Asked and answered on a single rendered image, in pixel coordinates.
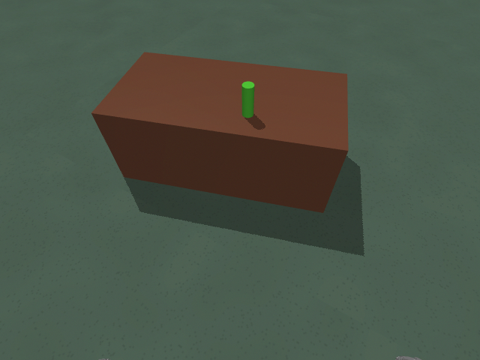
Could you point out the can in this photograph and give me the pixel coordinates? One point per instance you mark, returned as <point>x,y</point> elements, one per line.
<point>247,99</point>

